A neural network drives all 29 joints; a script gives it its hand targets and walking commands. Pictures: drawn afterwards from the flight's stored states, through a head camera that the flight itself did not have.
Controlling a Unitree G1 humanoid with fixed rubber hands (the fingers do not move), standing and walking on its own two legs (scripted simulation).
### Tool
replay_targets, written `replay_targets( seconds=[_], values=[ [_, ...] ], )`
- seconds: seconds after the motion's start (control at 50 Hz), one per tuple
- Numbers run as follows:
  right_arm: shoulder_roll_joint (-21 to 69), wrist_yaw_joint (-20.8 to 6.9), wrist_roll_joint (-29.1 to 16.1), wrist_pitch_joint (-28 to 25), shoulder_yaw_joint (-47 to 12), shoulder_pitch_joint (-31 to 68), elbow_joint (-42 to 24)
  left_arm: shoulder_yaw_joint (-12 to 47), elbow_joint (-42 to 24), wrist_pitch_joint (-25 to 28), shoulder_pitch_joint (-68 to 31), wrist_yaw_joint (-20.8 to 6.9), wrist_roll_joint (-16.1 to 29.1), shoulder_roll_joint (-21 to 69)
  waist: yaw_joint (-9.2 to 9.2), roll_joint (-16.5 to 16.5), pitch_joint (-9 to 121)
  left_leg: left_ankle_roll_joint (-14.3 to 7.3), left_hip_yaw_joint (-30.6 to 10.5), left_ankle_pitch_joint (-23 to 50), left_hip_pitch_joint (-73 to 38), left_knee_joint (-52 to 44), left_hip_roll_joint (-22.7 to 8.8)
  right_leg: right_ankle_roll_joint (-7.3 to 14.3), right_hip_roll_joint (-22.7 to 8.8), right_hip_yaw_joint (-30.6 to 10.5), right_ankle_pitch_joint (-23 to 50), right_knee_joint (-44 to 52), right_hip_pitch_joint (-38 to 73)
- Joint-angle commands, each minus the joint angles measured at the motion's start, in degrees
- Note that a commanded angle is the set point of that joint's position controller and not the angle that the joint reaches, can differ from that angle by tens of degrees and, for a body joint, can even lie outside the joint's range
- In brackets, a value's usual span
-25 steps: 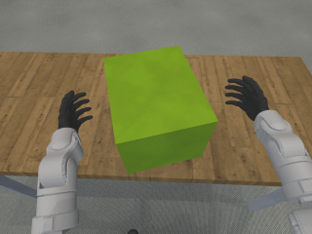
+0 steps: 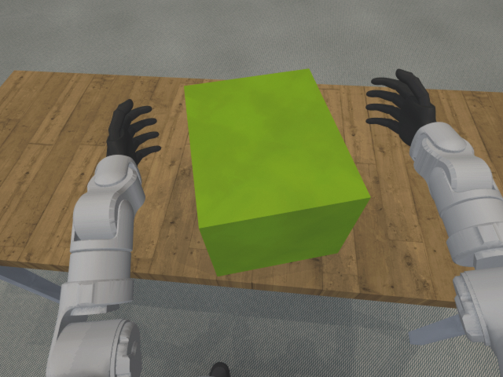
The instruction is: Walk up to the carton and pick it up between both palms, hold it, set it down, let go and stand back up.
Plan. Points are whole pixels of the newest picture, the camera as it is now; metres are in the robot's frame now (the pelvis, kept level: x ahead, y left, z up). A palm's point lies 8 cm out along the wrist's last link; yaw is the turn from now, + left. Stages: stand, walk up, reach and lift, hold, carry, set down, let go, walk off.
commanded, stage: reach and lift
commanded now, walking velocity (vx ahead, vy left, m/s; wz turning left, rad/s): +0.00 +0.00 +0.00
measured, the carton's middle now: (263, 172) +0.44 +0.05 +0.02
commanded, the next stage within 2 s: none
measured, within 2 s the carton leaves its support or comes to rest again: neither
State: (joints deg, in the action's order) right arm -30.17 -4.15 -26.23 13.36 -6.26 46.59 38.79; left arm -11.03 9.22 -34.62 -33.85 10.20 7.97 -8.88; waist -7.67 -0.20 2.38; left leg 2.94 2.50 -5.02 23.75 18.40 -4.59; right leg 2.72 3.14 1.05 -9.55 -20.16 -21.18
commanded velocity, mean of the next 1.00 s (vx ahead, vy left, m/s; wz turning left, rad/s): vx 0.00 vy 0.00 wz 0.00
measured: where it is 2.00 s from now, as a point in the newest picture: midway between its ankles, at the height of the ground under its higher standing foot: outside the picture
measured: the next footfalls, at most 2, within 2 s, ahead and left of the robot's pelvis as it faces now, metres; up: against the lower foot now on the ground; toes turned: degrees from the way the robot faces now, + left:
none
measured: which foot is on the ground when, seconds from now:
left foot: down 0.00-1.00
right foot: down 0.00-1.00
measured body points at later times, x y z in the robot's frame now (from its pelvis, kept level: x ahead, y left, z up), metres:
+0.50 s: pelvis +0.01 +0.01 +0.00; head +0.10 +0.01 +0.44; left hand +0.39 +0.25 +0.06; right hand +0.50 -0.14 +0.08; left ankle +0.03 +0.15 -0.74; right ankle -0.01 -0.08 -0.74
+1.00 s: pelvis +0.00 +0.00 -0.01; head +0.10 +0.00 +0.43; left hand +0.40 +0.23 +0.04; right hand +0.50 -0.13 +0.06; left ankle +0.03 +0.15 -0.74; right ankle -0.01 -0.08 -0.74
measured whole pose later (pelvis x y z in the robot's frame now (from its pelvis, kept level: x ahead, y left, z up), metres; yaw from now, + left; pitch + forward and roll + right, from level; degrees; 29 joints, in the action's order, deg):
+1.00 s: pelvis +0.00 +0.00 -0.01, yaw +0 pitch +21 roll -1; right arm -19.6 -4.5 -13.5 -9.0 -1.5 50.7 62.5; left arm -13.6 41.7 1.4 -37.4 9.2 -0.7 -0.4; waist -10.2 0.0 10.1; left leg 2.7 1.9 -6.0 38.0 23.1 -5.2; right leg 2.5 3.7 1.4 -9.1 -22.2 -34.2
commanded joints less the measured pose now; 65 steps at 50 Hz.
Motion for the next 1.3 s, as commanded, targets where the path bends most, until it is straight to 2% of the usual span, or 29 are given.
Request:
replay_targets(
  seconds=[0.0, 0.06, 0.12, 0.14, 0.16, 0.18, 0.2, 0.28, 0.32, 0.34, 0.38, 0.42, 0.44, 0.46, 0.48, 0.58, 0.64, 0.72, 0.76, 0.8, 0.94, 1.08, 1.1, 1.12, 1.14, 1.22, 1.28],
  values=[
    [-11.9, 0.1, 0.3, -2.7, 5.1, 32.2, -6.9, -0.8, -8.4, 3.0, -27.3, 0.4, 0.0, -8.5, -0.36, 5.0, 41.5, -1.6, -1.4, 11.4, -16.5, 2.6, 3.9, -5.7, -1.2, -2.8, 27.2, -1.1, 15.2],
    [-12.1, 0.0, 0.8, -2.9, 5.7, 33.5, -4.4, -0.9, -6.6, 3.6, -28.5, 0.8, -0.5, -8.3, -0.12, 4.1, 42.9, -1.2, -1.6, 13.3, -16.8, 3.3, 3.9, -5.5, -0.8, -2.1, 27.8, -1.3, 14.4],
    [-10.3, -0.2, 1.7, -3.6, 4.7, 32.6, -1.1, -0.9, -3.0, 5.0, -27.1, 0.4, -1.7, -7.5, -0.91, 4.2, 42.6, -1.3, -1.5, 13.9, -16.9, 3.6, 3.9, -5.4, -0.5, -1.7, 27.0, -1.3, 13.8],
    [-10.6, -0.2, 2.4, -4.1, 5.5, 32.8, -1.4, -1.0, -2.5, 5.6, -26.9, 0.3, -2.0, -6.8, -0.37, 4.7, 43.5, -1.3, -1.5, 14.9, -16.8, 3.8, 3.8, -5.4, -0.3, -1.4, 28.6, -1.7, 14.1],
    [-9.6, -0.3, 2.7, -4.7, 4.8, 31.8, -0.2, -1.1, -1.3, 6.6, -25.3, 0.1, -2.7, -6.1, -0.63, 4.7, 43.4, -1.3, -1.6, 15.3, -16.2, 4.1, 3.8, -5.4, -0.6, -1.8, 30.1, -2.1, 15.1],
    [-9.4, -0.2, 3.2, -5.5, 5.6, 32.4, -0.6, -1.1, -2.9, 7.7, -26.6, 0.0, -2.9, -5.6, -0.4, 4.2, 44.7, -1.1, -1.2, 15.8, -16.0, 4.1, 4.0, -5.5, -0.7, -1.6, 31.7, -2.4, 16.0],
    [-8.9, -0.2, 3.7, -6.1, 5.8, 32.0, 1.0, -1.2, -1.5, 8.7, -25.8, -0.1, -3.4, -5.3, -0.3, 4.2, 44.3, -1.3, -1.1, 16.1, -15.4, 4.1, 4.2, -5.6, -0.6, -1.6, 31.7, -2.6, 16.1],
    [-7.2, -0.1, 5.6, -9.8, 6.5, 31.1, 1.0, -1.1, -1.1, 13.9, -24.6, -0.6, -5.1, -3.0, -0.33, 3.8, 45.7, -0.9, -0.9, 18.1, -15.6, 5.1, 4.1, -5.6, -0.1, -1.2, 33.1, -2.8, 16.1],
    [-6.0, 0.0, 6.8, -11.6, 6.4, 30.3, 2.1, -1.8, 1.4, 16.6, -23.0, -1.0, -6.2, -2.3, -0.47, 4.9, 44.2, -0.9, -0.7, 17.3, -14.4, 4.6, 4.2, -5.8, -0.2, -1.4, 34.1, -2.8, 16.9],
    [-5.6, 0.0, 7.2, -12.6, 5.9, 31.1, 1.6, -2.0, 1.6, 18.2, -24.0, -1.2, -6.5, -2.3, -1.21, 5.2, 45.3, -1.0, -0.3, 16.7, -13.1, 4.3, 4.1, -5.9, -0.4, -1.7, 34.2, -2.7, 17.7],
    [-5.8, 0.0, 8.1, -15.0, 7.5, 31.8, 0.4, -2.1, 0.7, 21.4, -24.2, -0.8, -6.7, -2.3, -1.19, 4.9, 48.5, -0.9, -0.1, 17.7, -12.8, 4.7, 4.1, -6.0, 0.0, -1.4, 34.0, -3.0, 17.3],
    [-3.9, 0.1, 9.0, -16.8, 7.7, 30.7, 2.3, -1.9, 3.0, 24.3, -24.0, -1.0, -7.2, -1.2, -0.89, 5.0, 47.9, -0.8, 0.1, 17.5, -11.6, 5.0, 4.3, -6.0, -0.1, -1.3, 33.7, -3.2, 17.2],
    [-4.1, -0.1, 9.2, -17.8, 7.7, 30.7, 2.2, -1.9, 2.9, 25.7, -24.1, -0.8, -7.4, -1.3, -1.4, 4.8, 49.6, -0.6, 0.3, 17.9, -12.0, 5.1, 4.1, -6.0, 0.1, -1.2, 33.5, -3.1, 16.6],
    [-3.3, -0.2, 9.8, -18.6, 8.5, 30.5, 2.6, -1.1, 3.8, 27.1, -23.9, -0.8, -6.8, 0.1, -0.59, 5.5, 50.5, -0.6, 0.3, 18.2, -12.2, 5.5, 4.0, -5.7, 0.6, -0.5, 32.2, -3.1, 15.3],
    [-3.2, -0.3, 10.3, -19.4, 8.6, 30.0, 3.6, -1.3, 4.6, 28.3, -23.5, -0.6, -7.4, -0.1, -1.2, 4.5, 51.0, -0.4, 0.3, 18.4, -12.3, 5.8, 3.8, -5.6, 0.5, -0.7, 31.9, -3.0, 14.6],
    [-3.4, -0.6, 11.5, -22.4, 9.2, 30.6, 6.8, -1.3, 10.3, 32.7, -24.3, -0.5, -7.6, 0.0, -1.07, 4.7, 53.9, -0.4, 0.7, 19.0, -11.0, 6.9, 3.6, -5.5, 0.9, -0.1, 29.9, -3.6, 12.4],
    [-3.2, -0.7, 11.4, -23.5, 8.3, 30.4, 8.4, -1.4, 13.3, 34.2, -23.3, -0.6, -7.6, 0.2, -1.38, 5.4, 54.8, -0.3, 0.8, 20.3, -10.5, 7.6, 3.6, -5.4, 1.0, -0.1, 30.5, -3.9, 12.1],
    [-2.4, -0.6, 10.5, -24.8, 7.4, 32.2, 9.1, -1.0, 14.3, 35.8, -24.8, -0.7, -7.3, 0.8, -1.74, 4.9, 56.8, -0.1, 0.8, 21.7, -10.3, 8.5, 3.5, -5.3, 1.3, 0.2, 31.6, -4.7, 11.8],
    [-1.9, -0.5, 11.0, -24.9, 7.4, 31.7, 10.8, -0.9, 16.1, 36.4, -25.2, -0.9, -7.4, 1.4, -1.48, 5.1, 55.8, -0.4, 0.8, 20.4, -9.4, 8.4, 3.6, -5.4, 1.2, 0.1, 30.1, -4.5, 11.1],
    [-0.8, -0.6, 11.4, -24.9, 6.8, 32.5, 11.5, -1.4, 17.2, 36.9, -25.5, -1.0, -7.7, 1.6, -2.0, 6.5, 55.5, -0.6, 1.0, 19.7, -8.2, 7.9, 3.6, -5.6, 1.3, 0.0, 29.7, -4.6, 11.2],
    [3.5, -0.2, 13.2, -25.0, 6.8, 32.9, 14.5, -2.8, 21.6, 39.1, -28.1, -1.1, -9.5, 2.4, -2.75, 6.7, 52.4, -1.2, 1.4, 16.5, -5.8, 7.5, 4.1, -5.8, 0.5, -0.7, 27.0, -4.5, 11.9],
    [6.5, 1.5, 15.3, -25.6, 7.9, 33.9, 13.7, -3.2, 22.2, 40.3, -29.5, -0.7, -11.0, 5.0, -2.36, 6.1, 53.3, -0.9, 1.6, 18.0, -5.3, 7.5, 4.4, -6.2, 0.1, -1.0, 30.4, -5.2, 14.2],
    [6.4, 1.7, 16.1, -25.2, 8.6, 33.5, 15.1, -4.3, 23.9, 40.2, -29.2, -0.8, -12.1, 4.3, -1.98, 6.5, 51.3, -0.9, 1.5, 16.7, -4.8, 7.2, 4.3, -6.3, 0.1, -1.0, 29.2, -5.1, 14.1],
    [6.9, 2.0, 16.6, -25.4, 8.7, 34.2, 13.7, -4.5, 22.5, 40.3, -30.1, -0.5, -12.2, 4.9, -2.63, 6.5, 52.7, -0.9, 1.5, 17.4, -4.7, 7.2, 4.4, -6.4, -0.1, -1.3, 30.2, -5.3, 14.9],
    [7.4, 2.3, 17.2, -25.1, 9.4, 33.5, 14.7, -4.5, 23.5, 40.3, -29.7, -0.5, -12.5, 5.4, -1.91, 6.7, 51.6, -1.0, 1.6, 16.5, -4.8, 7.2, 4.4, -6.3, 0.1, -1.1, 28.5, -5.0, 14.3],
    [10.2, 2.5, 18.1, -25.0, 9.7, 35.2, 13.9, -4.4, 22.5, 40.5, -32.3, 0.1, -13.1, 7.3, -2.38, 6.4, 52.9, -1.1, 1.6, 17.2, -6.2, 7.4, 4.3, -6.2, 0.0, -0.8, 28.3, -4.8, 13.3],
    [11.4, 2.8, 19.3, -25.0, 10.5, 35.0, 14.5, -5.3, 23.3, 40.9, -32.5, 0.0, -14.6, 7.8, -2.0, 5.7, 52.0, -1.1, 1.6, 16.2, -5.2, 7.1, 4.3, -6.2, -0.3, -1.0, 28.1, -4.9, 14.0]
  ],
)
